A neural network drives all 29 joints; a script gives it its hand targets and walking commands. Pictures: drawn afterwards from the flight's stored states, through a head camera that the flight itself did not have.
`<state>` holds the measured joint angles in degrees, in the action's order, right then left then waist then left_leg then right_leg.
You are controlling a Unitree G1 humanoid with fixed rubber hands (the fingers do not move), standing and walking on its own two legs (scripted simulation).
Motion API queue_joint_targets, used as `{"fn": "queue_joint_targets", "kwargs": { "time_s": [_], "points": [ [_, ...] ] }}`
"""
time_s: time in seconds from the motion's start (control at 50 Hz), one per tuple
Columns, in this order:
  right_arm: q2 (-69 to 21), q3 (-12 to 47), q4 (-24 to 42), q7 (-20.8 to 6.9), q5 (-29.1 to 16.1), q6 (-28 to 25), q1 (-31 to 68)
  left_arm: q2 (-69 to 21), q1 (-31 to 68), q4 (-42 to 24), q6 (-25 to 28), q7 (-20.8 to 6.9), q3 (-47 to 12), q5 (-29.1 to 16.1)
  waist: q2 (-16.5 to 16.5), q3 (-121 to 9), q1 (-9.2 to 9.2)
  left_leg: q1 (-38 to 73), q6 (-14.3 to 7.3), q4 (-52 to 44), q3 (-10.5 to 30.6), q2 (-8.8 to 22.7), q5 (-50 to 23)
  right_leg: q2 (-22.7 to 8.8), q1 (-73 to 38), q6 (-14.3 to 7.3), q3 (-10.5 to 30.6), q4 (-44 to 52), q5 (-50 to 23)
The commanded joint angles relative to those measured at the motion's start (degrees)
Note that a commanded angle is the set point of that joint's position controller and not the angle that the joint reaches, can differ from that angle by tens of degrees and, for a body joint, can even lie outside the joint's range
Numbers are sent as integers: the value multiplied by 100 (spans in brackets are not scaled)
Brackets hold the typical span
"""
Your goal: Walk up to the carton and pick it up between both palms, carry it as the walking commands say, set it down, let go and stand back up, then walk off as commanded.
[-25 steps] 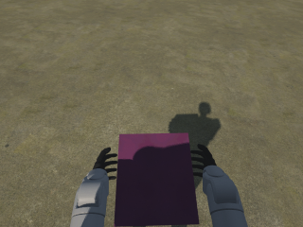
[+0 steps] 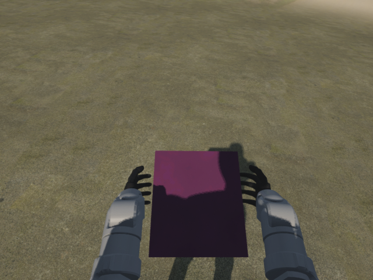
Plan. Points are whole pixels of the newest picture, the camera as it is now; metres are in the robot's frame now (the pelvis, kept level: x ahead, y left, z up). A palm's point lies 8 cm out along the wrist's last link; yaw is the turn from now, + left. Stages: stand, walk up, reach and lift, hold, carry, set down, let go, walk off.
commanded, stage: hold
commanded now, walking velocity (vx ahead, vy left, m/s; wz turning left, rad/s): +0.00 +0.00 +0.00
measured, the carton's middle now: (195, 205) +0.34 +0.03 -0.05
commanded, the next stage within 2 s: set down in 0.34 s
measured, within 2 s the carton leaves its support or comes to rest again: neither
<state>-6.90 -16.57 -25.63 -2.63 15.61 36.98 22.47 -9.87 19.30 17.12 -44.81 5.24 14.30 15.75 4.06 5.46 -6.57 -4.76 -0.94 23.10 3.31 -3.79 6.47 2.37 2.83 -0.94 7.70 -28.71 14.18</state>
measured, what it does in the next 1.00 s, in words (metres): stands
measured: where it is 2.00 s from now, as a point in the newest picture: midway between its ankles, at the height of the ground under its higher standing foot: outside the picture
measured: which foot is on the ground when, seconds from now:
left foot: down 0.00-1.00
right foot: down 0.00-1.00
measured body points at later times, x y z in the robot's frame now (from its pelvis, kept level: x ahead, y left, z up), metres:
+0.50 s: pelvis +0.05 -0.04 +0.01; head -0.01 -0.06 +0.45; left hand +0.29 +0.17 +0.03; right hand +0.36 -0.13 +0.03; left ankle +0.08 +0.11 -0.73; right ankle +0.03 -0.12 -0.74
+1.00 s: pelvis +0.03 -0.01 -0.01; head +0.07 +0.00 +0.44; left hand +0.30 +0.19 -0.05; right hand +0.36 -0.10 -0.04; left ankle +0.08 +0.11 -0.74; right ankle +0.03 -0.12 -0.74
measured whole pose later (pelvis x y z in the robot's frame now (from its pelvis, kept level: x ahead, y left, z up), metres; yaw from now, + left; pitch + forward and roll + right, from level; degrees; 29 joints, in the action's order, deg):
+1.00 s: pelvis +0.03 -0.01 -0.01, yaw +1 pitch +5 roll +0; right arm -10.1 -16.3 -33.7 1.9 15.6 20.0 20.1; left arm -8.4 13.9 24.8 -26.1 3.2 17.8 15.3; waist 2.0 -0.9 -6.6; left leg -25.4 0.5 30.5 5.5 -2.4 10.3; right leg 3.9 21.6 -1.3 4.8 -31.8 15.4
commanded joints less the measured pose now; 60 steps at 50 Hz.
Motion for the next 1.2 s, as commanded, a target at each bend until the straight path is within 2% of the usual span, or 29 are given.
{"fn": "queue_joint_targets", "kwargs": {
  "time_s": [0.0,0.02,0.06,0.08,0.1,0.12,0.24,0.26,0.3,0.32,0.34,0.36,0.38,0.44,0.54,0.56,0.58,0.6,0.62,0.68,0.7,0.76,0.84,0.9,0.92,0.94,0.96,1.02,1.18],
  "points": [
    [-5312,3371,698,-1709,-1927,-505,4497,-5697,3975,-760,532,-1524,-3515,-1896,-445,-2494,-99,1210,96,-455,469,300,1189,167,859,-335,-147,473,687],
    [-5201,3311,551,-1751,-1938,-438,4675,-5630,4109,-726,553,-1491,-3219,-1822,-800,-2436,-371,980,33,-575,470,380,1461,152,859,-330,-106,456,900],
    [-5194,3373,674,-1809,-1952,-515,4461,-6103,4323,-778,586,-1463,-3667,-2099,-1215,-2942,-81,1057,177,-732,618,515,1474,358,626,-360,-217,267,456],
    [-5021,3331,682,-1914,-2042,-582,4864,-6099,4445,-670,581,-1402,-3489,-2067,-1770,-3036,-295,1063,218,-838,601,623,2020,362,643,-406,-158,200,632],
    [-4886,2955,38,-1935,-1869,-516,4834,-5964,4417,-315,490,-1319,-3284,-1926,-1178,-2374,-169,730,189,-897,710,677,2502,269,874,-306,-160,195,999],
    [-4926,2938,-240,-1949,-1866,-591,4436,-6011,4393,-72,588,-1302,-3265,-2014,-1625,-2505,-149,481,169,-1051,745,771,2421,298,539,-314,-90,250,478],
    [-5710,2332,-1067,-1423,-1172,-190,3081,-5459,3309,810,354,-1694,-2691,-1616,-288,-1351,-23,451,40,-650,18,229,616,-53,668,-121,9,1088,240],
    [-5734,2395,-716,-1377,-1224,-150,2825,-5642,2984,322,363,-1763,-2803,-1649,-652,-1491,88,944,100,-553,-61,147,-95,-118,711,-161,54,1176,-220],
    [-5969,2703,-292,-1332,-1300,-98,2699,-5665,2987,-97,415,-1900,-2971,-1800,104,-1864,265,1484,149,-311,-45,71,-1187,-119,822,-53,18,1309,-942],
    [-6168,2924,-98,-1331,-1482,-101,3100,-5644,3392,-354,481,-1937,-2884,-1887,-100,-2014,-25,1259,53,-349,-85,66,-1318,-195,574,-43,105,1260,-1197],
    [-6563,3830,338,-1284,-1667,-32,2486,-5394,1535,-167,231,-1770,-2400,-1394,-82,-2341,-674,1482,-5,-145,72,-27,-2031,-149,933,-179,188,1193,-1871],
    [-6171,3598,353,-1233,-1564,-26,2316,-5172,1872,-357,309,-1852,-2547,-1357,-434,-2343,-378,1394,61,-135,7,-30,-2158,-139,961,-178,197,1178,-2364],
    [-6220,3986,809,-1187,-1750,-100,2452,-5060,1479,-547,402,-1792,-2405,-1440,-61,-2390,-802,1252,-21,-116,99,-29,-2207,-202,733,-130,298,1091,-2670],
    [-6230,3860,392,-1012,-1614,-144,2065,-4661,1795,-803,499,-1847,-2315,-1554,281,-1994,-629,850,-27,-176,39,-145,-1655,-353,437,18,365,1017,-2921],
    [-6156,3580,444,-733,-1433,-621,1976,-4525,2849,-1207,959,-2130,-2977,-1938,192,-2105,-159,765,-8,-75,-17,-116,-859,-341,812,76,338,1004,-1647],
    [-6121,3718,820,-718,-1478,-760,2194,-4485,2823,-1299,1079,-2126,-3091,-1920,310,-2217,-238,877,-47,-11,-42,-85,-1008,-225,1082,45,223,980,-1414],
    [-6155,3662,653,-702,-1509,-899,2359,-4569,2763,-989,1134,-2114,-2949,-1742,-341,-2446,-413,894,43,116,-118,-150,-962,-268,1206,2,369,977,-1353],
    [-6329,3548,538,-639,-1459,-905,2187,-4433,2945,-1185,1164,-2136,-3202,-1873,-21,-2393,-123,775,33,190,-66,-163,-909,-269,1087,43,277,971,-1341],
    [-6256,3634,319,-705,-1499,-977,2040,-4277,2830,-1334,1292,-2122,-3034,-1773,-410,-2619,-415,460,92,192,-133,-135,-998,-388,737,-24,440,860,-1951],
    [-6262,3568,-311,-672,-1344,-1097,1298,-4252,2461,-1173,1485,-2105,-2987,-1702,-40,-2855,-257,-35,122,245,-61,-155,-1200,-185,320,25,302,600,-2731],
    [-6042,3293,-370,-650,-1308,-1230,1364,-4327,2815,-985,1506,-2141,-3023,-1653,-386,-3045,32,23,153,337,28,-91,-1159,-251,411,-4,329,604,-2618],
    [-5922,3286,-623,-766,-1175,-1234,1690,-4277,1849,-160,1499,-1982,-2476,-1174,-267,-2230,-422,-32,125,345,-66,-170,-940,-38,909,-10,69,663,-1529],
    [-5602,2896,-636,-914,-1060,-1638,2117,-4641,2189,155,1835,-1809,-2723,-1063,-895,-2493,-194,-135,246,511,33,-101,-1337,227,1816,-211,-190,495,-966],
    [-5436,2887,-707,-970,-915,-1853,2347,-4874,2282,267,2159,-1695,-2614,-1202,-477,-2925,-142,-262,396,746,119,-123,-1484,328,1904,-264,-285,214,-954],
    [-5277,2738,-696,-955,-760,-1998,2463,-5011,2473,570,2281,-1663,-2653,-1193,-413,-2794,224,-394,259,763,158,-99,-1459,317,2174,-232,-291,92,-1010],
    [-5212,2882,-610,-959,-878,-2087,2696,-4876,2312,588,2379,-1637,-2493,-1109,-464,-3075,-90,-337,299,940,118,-99,-1495,238,2360,-235,-255,51,-805],
    [-5397,2813,-850,-968,-879,-2198,2706,-5118,2630,612,2533,-1549,-2699,-1207,-326,-3377,268,-84,281,1060,299,-60,-1599,323,2789,-233,-260,-134,-787],
    [-5058,2628,-998,-1067,-635,-2456,2878,-5230,3012,434,2882,-1367,-2684,-1143,-945,-3635,79,-457,435,1219,312,-139,-1283,429,3250,-395,-331,-598,-393],
    [-4693,2170,-1488,-1276,-234,-2641,3726,-5536,3604,1020,2991,-1216,-2393,-827,-502,-4017,371,-832,453,1498,520,-38,583,500,4434,-446,-379,-1337,351]
  ]
}}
